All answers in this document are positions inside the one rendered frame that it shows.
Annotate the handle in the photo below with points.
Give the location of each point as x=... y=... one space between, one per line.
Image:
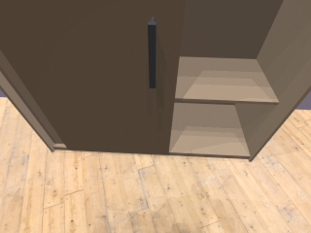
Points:
x=152 y=52

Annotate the wardrobe door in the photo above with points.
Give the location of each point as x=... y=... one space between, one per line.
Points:
x=11 y=76
x=86 y=65

